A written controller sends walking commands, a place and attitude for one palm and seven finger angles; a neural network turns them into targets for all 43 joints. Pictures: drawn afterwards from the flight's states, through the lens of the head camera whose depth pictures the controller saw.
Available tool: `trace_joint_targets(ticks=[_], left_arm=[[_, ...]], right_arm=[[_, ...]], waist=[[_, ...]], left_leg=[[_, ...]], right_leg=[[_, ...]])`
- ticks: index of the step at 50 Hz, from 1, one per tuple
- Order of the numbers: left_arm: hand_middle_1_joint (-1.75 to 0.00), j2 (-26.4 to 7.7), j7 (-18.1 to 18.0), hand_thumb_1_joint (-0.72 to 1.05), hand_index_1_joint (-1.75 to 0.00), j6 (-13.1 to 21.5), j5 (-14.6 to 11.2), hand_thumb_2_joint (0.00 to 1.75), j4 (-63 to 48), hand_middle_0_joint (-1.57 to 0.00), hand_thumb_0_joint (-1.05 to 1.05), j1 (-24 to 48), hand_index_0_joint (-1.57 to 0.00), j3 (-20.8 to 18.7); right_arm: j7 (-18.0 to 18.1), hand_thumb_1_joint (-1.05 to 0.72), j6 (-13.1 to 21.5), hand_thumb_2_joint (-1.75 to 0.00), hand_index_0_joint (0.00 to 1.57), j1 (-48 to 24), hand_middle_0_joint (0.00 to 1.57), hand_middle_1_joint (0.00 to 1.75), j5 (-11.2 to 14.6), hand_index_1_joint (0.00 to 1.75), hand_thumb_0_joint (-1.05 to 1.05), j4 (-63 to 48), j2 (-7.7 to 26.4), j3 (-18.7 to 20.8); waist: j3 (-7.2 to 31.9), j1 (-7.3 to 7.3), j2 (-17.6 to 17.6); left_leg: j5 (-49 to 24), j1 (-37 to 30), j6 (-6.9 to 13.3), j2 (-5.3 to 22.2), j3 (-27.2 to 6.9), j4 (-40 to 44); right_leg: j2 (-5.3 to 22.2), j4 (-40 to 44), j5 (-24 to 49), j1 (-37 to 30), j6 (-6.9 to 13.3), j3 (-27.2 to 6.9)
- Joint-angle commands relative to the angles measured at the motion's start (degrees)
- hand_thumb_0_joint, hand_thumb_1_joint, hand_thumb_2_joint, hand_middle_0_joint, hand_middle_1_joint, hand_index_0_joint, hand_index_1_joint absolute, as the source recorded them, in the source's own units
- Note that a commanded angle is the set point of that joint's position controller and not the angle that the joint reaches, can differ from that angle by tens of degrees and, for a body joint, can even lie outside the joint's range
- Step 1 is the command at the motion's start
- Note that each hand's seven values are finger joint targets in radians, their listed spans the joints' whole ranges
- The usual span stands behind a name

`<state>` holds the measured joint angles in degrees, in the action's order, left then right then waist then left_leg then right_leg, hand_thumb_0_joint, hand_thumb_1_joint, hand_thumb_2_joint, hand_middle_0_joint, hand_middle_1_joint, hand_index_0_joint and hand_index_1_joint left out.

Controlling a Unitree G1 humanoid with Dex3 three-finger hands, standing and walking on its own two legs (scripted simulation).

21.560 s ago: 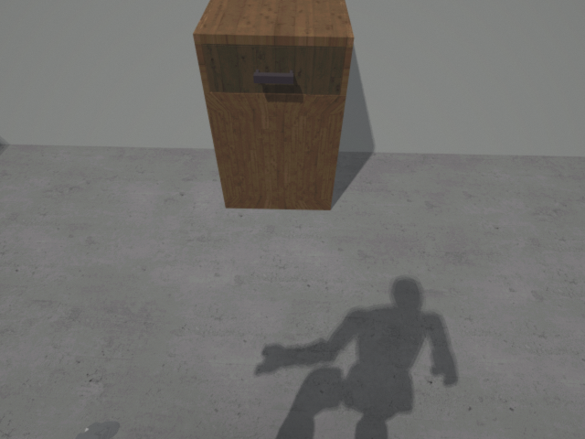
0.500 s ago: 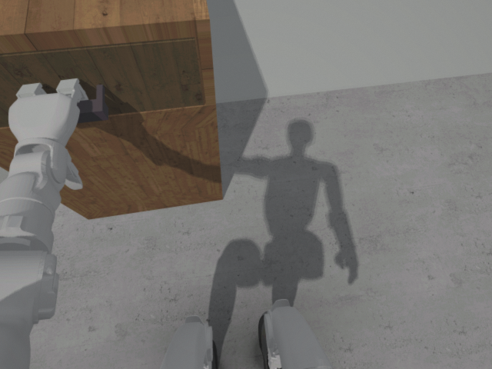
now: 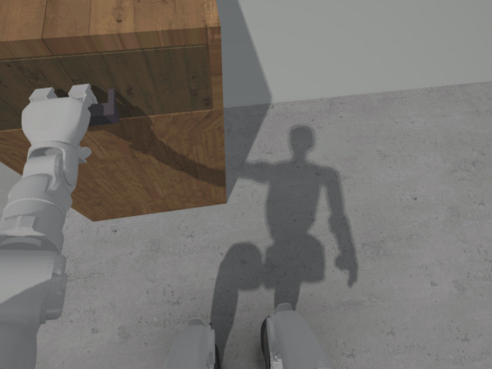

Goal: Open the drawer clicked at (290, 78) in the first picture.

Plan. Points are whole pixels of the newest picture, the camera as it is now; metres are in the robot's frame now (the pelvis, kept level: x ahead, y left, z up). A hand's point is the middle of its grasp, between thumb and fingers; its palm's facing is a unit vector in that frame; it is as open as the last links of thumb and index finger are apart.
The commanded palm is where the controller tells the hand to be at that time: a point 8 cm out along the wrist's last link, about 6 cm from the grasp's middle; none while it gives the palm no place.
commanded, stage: close the thumb around the handle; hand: left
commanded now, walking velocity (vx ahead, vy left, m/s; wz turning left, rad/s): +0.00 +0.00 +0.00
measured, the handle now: (77, 106) +0.55 +0.26 +0.00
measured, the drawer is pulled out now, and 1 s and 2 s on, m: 0.00 0.06 0.19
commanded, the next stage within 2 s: pull the drawer open in 0.28 s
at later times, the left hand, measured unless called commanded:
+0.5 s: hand (77, 139) +0.50 +0.26 -0.02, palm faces -0.08 -0.02 -1.00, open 5.8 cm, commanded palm +0.47 +0.25 +0.03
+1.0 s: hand (76, 171) +0.44 +0.26 -0.02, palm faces -0.06 -0.03 -1.00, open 5.8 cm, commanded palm +0.41 +0.25 +0.03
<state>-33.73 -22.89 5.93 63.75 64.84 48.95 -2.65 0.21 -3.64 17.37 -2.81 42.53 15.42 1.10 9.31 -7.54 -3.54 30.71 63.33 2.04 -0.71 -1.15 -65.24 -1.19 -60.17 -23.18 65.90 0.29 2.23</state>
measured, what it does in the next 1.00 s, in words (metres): stands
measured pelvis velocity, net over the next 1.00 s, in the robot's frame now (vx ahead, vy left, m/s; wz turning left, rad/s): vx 0.03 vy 0.00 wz -0.01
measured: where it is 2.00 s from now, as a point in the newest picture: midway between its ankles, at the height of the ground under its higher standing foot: outside the picture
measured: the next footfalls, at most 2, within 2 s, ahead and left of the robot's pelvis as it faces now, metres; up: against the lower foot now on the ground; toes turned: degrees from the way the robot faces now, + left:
none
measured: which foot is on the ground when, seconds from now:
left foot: down 0.00-1.00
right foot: down 0.00-1.00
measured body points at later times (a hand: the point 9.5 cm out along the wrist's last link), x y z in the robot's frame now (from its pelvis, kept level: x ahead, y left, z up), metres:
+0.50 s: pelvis +0.01 +0.00 +0.00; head +0.17 +0.00 +0.42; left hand +0.50 +0.26 +0.04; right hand +0.01 -0.28 -0.13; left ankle -0.02 +0.09 -0.65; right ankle +0.04 -0.12 -0.65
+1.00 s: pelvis +0.03 +0.00 +0.02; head +0.16 +0.00 +0.45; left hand +0.44 +0.25 +0.03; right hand +0.10 -0.27 -0.12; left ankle -0.02 +0.09 -0.65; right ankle +0.04 -0.12 -0.65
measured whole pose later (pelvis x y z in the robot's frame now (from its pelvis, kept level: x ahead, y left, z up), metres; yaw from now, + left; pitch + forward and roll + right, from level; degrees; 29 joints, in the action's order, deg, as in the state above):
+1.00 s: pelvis +0.03 +0.00 +0.02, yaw -1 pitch +25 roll -2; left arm -25.6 -27.3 5.3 63.1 48.9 28.7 -2.2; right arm 0.0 -6.2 13.3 -2.5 40.8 15.0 2.9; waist 9.9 -2.8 -3.0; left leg 30.9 53.0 2.2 -0.6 0.3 -58.8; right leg -1.5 -55.4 -23.8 56.7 0.1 0.6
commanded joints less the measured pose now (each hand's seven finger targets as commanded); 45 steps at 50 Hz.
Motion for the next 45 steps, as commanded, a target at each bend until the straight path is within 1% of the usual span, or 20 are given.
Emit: trace_joint_targets(ticks=[1, 2, 4, 6, 12, 13, 16, 19, 22, 25, 27, 28, 31, 33, 34, 36, 39, 41, 42, 45], left_arm=[[-1.33, -15.64, -1.62, 0.73, -1.33, 0.03, -0.42, 0.83, -9.78, -0.39, 0.00, 22.32, -0.39, -3.22], [-1.34, -15.16, -1.38, 0.79, -1.34, 0.26, -0.55, 0.85, -10.20, -0.39, 0.00, 21.80, -0.39, -3.30], [-1.35, -16.46, -1.04, 0.90, -1.35, 0.36, -0.58, 0.90, -9.80, -0.40, 0.00, 20.36, -0.40, -4.24], [-1.35, -15.58, -1.04, 0.90, -1.35, 0.61, -0.58, 0.90, -10.14, -0.40, 0.00, 20.89, -0.40, -3.60], [-1.35, -18.30, -1.23, 0.90, -1.35, 1.01, -1.18, 0.90, -12.14, -0.40, 0.00, 18.68, -0.40, -6.32], [-1.35, -17.59, -1.24, 0.90, -1.35, 0.86, -1.28, 0.90, -11.93, -0.40, 0.00, 18.42, -0.40, -5.54], [-1.35, -17.43, -1.39, 0.90, -1.35, 0.68, -1.19, 0.90, -12.35, -0.40, 0.00, 17.37, -0.40, -5.65], [-1.35, -17.13, -1.47, 0.90, -1.35, 0.48, -1.16, 0.90, -11.11, -0.40, 0.00, 17.46, -0.40, -5.31], [-1.35, -17.03, -1.67, 0.90, -1.35, 0.98, -1.61, 0.90, -14.21, -0.40, 0.00, 13.16, -0.40, -6.90], [-1.35, -14.06, -1.72, 0.90, -1.35, 1.24, -2.44, 0.90, -16.24, -0.40, 0.00, 6.87, -0.40, -6.40], [-1.35, -11.92, -1.94, 0.90, -1.35, 1.35, -2.77, 0.90, -17.15, -0.40, 0.00, 5.91, -0.40, -5.36], [-1.35, -13.42, -2.33, 0.90, -1.35, 1.53, -2.50, 0.90, -18.22, -0.40, 0.00, 5.19, -0.40, -6.47], [-1.35, -11.47, -3.27, 0.90, -1.35, 1.06, -2.42, 0.90, -19.00, -0.40, 0.00, 1.58, -0.40, -6.02], [-1.35, -10.55, -4.07, 0.90, -1.35, 1.16, -2.04, 0.90, -20.52, -0.40, 0.00, 1.79, -0.40, -5.59], [-1.35, -10.82, -4.43, 0.90, -1.35, 0.74, -1.93, 0.90, -19.60, -0.40, 0.00, -0.99, -0.40, -6.37], [-1.35, -7.47, -5.16, 0.90, -1.35, 0.22, -1.50, 0.90, -19.99, -0.40, 0.00, -0.24, -0.40, -3.98], [-1.35, -7.92, -6.10, 0.90, -1.35, -0.05, -1.48, 0.90, -22.25, -0.40, 0.00, -2.57, -0.40, -5.26], [-1.35, -6.44, -6.28, 0.90, -1.35, -0.51, -1.56, 0.90, -23.09, -0.40, 0.00, -3.88, -0.40, -4.41], [-1.35, -6.82, -6.32, 0.90, -1.35, -0.63, -1.70, 0.90, -23.97, -0.40, 0.00, -4.63, -0.40, -5.01], [-1.35, -4.49, -6.69, 0.90, -1.35, -1.01, -1.50, 0.90, -24.07, -0.40, 0.00, -5.30, -0.40, -3.31]], right_arm=[[0.89, -0.90, 0.43, -0.90, 0.20, 11.73, 0.20, 0.30, -0.22, 0.30, 0.00, -1.43, 10.51, 3.58], [0.79, -0.90, 0.44, -0.90, 0.20, 11.66, 0.20, 0.30, -0.28, 0.30, 0.00, -1.41, 10.45, 3.70], [0.75, -0.90, 0.25, -0.90, 0.20, 11.75, 0.20, 0.30, -0.26, 0.30, 0.00, -1.48, 10.56, 3.51], [0.77, -0.90, 0.34, -0.90, 0.20, 11.86, 0.20, 0.30, -0.29, 0.30, 0.00, -1.57, 10.38, 3.61], [0.66, -0.90, -0.10, -0.90, 0.20, 11.49, 0.20, 0.30, -0.34, 0.30, 0.00, -1.67, 10.58, 3.60], [0.61, -0.90, -0.08, -0.90, 0.20, 11.60, 0.20, 0.30, -0.27, 0.30, 0.00, -1.80, 10.52, 3.55], [0.60, -0.90, -0.30, -0.90, 0.20, 11.46, 0.20, 0.30, -0.20, 0.30, 0.00, -1.76, 10.61, 3.64], [0.64, -0.90, -0.30, -0.90, 0.20, 11.50, 0.20, 0.30, -0.07, 0.30, 0.00, -1.51, 10.63, 3.67], [0.28, -0.90, -0.32, -0.90, 0.20, 11.18, 0.20, 0.30, -0.29, 0.30, 0.00, -1.97, 10.46, 3.96], [0.02, -0.90, -0.58, -0.90, 0.20, 10.60, 0.20, 0.30, -0.12, 0.30, 0.00, -2.67, 10.05, 4.32], [-0.03, -0.90, -0.68, -0.90, 0.20, 9.92, 0.20, 0.30, 0.02, 0.30, 0.00, -2.66, 9.77, 4.44], [0.02, -0.90, -0.81, -0.90, 0.20, 9.92, 0.20, 0.30, -0.04, 0.30, 0.00, -2.61, 10.02, 4.38], [-0.05, -0.90, -1.04, -0.90, 0.20, 8.95, 0.20, 0.30, -0.05, 0.30, 0.00, -2.91, 9.85, 4.59], [-0.09, -0.90, -1.19, -0.90, 0.20, 8.46, 0.20, 0.30, -0.12, 0.30, 0.00, -2.76, 9.68, 4.76], [-0.19, -0.90, -1.44, -0.90, 0.20, 8.12, 0.20, 0.30, -0.17, 0.30, 0.00, -2.72, 9.76, 4.68], [-0.14, -0.90, -1.45, -0.90, 0.20, 7.41, 0.20, 0.30, 0.02, 0.30, 0.00, -2.87, 9.43, 4.95], [-0.07, -0.90, -1.61, -0.90, 0.20, 6.99, 0.20, 0.30, -0.26, 0.30, 0.00, -2.99, 9.17, 5.16], [0.01, -0.90, -1.78, -0.90, 0.20, 6.26, 0.20, 0.30, -0.04, 0.30, 0.00, -3.49, 8.92, 5.16], [0.01, -0.90, -1.87, -0.90, 0.20, 5.72, 0.20, 0.30, -0.02, 0.30, 0.00, -3.60, 8.95, 5.07], [0.21, -0.90, -1.90, -0.90, 0.20, 4.85, 0.20, 0.30, 0.15, 0.30, 0.00, -4.01, 8.67, 5.22]], waist=[[28.94, -1.46, -4.64], [30.54, -1.18, -5.07], [30.05, -0.65, -4.94], [29.88, -1.09, -4.63], [31.80, 0.16, -3.77], [31.63, 0.09, -5.02], [31.19, 0.46, -4.63], [29.44, -0.07, -3.29], [33.96, 2.02, -5.01], [32.98, 3.02, -3.48], [31.47, 2.57, -2.87], [31.01, 3.29, -3.03], [29.53, 3.73, -1.33], [29.27, 3.59, -2.80], [28.67, 4.52, -1.80], [26.26, 3.32, -1.21], [29.44, 4.59, -2.11], [28.11, 4.41, -0.97], [28.31, 5.00, -1.69], [26.12, 4.21, -0.89]], left_leg=[[-26.44, -19.02, -0.23, 0.14, -2.03, 6.94], [-28.39, -20.48, -0.44, 0.24, -2.27, 6.53], [-28.73, -19.74, -0.43, 0.29, -2.06, 6.28], [-28.54, -18.98, -0.19, 0.26, -1.77, 6.04], [-29.58, -18.13, -0.06, 0.16, -1.40, 5.89], [-29.45, -18.22, -0.08, 0.11, -1.26, 6.07], [-29.94, -18.79, -0.20, 0.20, -1.39, 6.45], [-28.42, -17.81, -0.08, 0.23, -1.37, 6.61], [-33.22, -21.86, -0.38, 0.42, -1.30, 6.79], [-35.20, -22.92, -0.30, 0.73, -0.93, 7.65], [-35.09, -22.99, -0.26, 0.85, -0.95, 8.13], [-35.10, -22.86, -0.29, 0.91, -0.87, 8.56], [-34.40, -22.48, -0.08, 0.79, -0.34, 9.40], [-35.38, -23.64, -0.30, 0.93, -0.45, 9.62], [-35.24, -23.30, -0.29, 0.75, -0.23, 9.80], [-34.34, -23.70, -0.36, 0.96, -0.36, 10.22], [-38.32, -26.42, -0.59, 0.99, -0.29, 10.21], [-38.20, -26.11, -0.60, 0.98, -0.33, 10.67], [-39.15, -26.57, -0.71, 0.95, -0.50, 10.82], [-37.05, -26.70, -0.68, 1.07, -0.32, 11.26]], right_leg=[[-1.70, 4.90, 16.27, -16.94, 1.44, 0.36], [-1.79, 4.50, 17.08, -16.66, 1.53, 0.38], [-1.80, 4.27, 17.59, -17.05, 1.49, 0.33], [-1.78, 4.34, 18.27, -17.54, 1.38, 0.14], [-1.69, 3.81, 20.86, -20.65, 1.34, -0.38], [-1.66, 3.96, 20.84, -20.59, 1.33, -0.36], [-1.68, 4.17, 20.61, -20.51, 1.34, -0.15], [-1.73, 4.50, 19.81, -20.06, 1.26, -0.14], [-1.77, 4.10, 22.46, -22.03, 1.48, -0.16], [-1.74, 5.21, 24.01, -23.98, 1.28, -0.18], [-1.71, 5.61, 23.97, -23.71, 1.34, -0.13], [-1.58, 5.58, 24.02, -24.26, 1.34, -0.13], [-1.56, 6.35, 24.59, -25.75, 1.37, -0.28], [-1.41, 6.29, 24.66, -24.97, 1.47, -0.29], [-1.49, 6.28, 24.45, -25.59, 1.56, -0.28], [-1.56, 7.04, 23.15, -23.86, 1.53, 0.12], [-1.42, 6.59, 25.34, -25.78, 1.60, -0.04], [-1.40, 7.18, 25.80, -26.50, 1.55, -0.16], [-1.35, 6.88, 25.84, -26.49, 1.70, -0.12], [-1.40, 7.74, 24.41, -25.75, 1.54, 0.06]])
